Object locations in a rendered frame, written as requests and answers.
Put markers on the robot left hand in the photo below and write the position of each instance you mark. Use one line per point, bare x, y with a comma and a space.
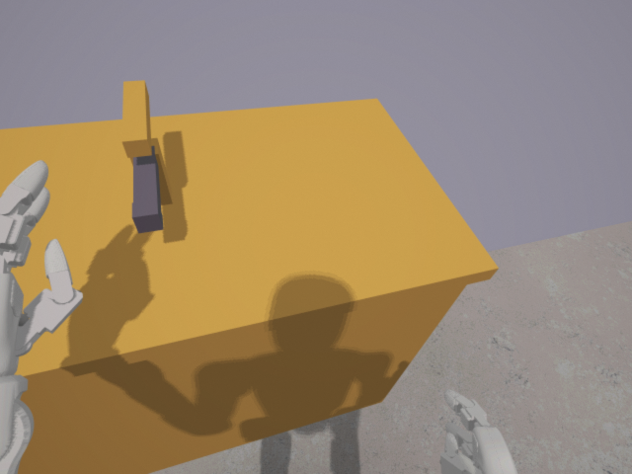
21, 207

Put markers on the counter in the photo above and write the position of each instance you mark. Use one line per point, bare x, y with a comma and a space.
306, 256

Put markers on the left robot forearm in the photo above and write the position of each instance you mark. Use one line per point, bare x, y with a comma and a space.
16, 423

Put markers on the tap lever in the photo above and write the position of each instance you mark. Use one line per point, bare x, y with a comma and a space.
146, 206

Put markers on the robot right hand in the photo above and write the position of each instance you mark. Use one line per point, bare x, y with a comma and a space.
483, 452

